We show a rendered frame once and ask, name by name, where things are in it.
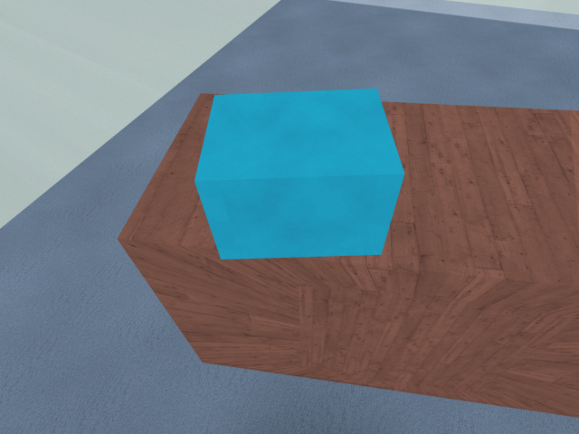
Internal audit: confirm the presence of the carton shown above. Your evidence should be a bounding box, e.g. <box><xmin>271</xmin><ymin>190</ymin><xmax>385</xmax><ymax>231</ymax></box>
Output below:
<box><xmin>195</xmin><ymin>89</ymin><xmax>404</xmax><ymax>259</ymax></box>

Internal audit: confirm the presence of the pedestal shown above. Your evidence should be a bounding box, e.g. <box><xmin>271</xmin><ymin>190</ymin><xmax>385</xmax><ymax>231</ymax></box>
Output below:
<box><xmin>118</xmin><ymin>93</ymin><xmax>579</xmax><ymax>418</ymax></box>

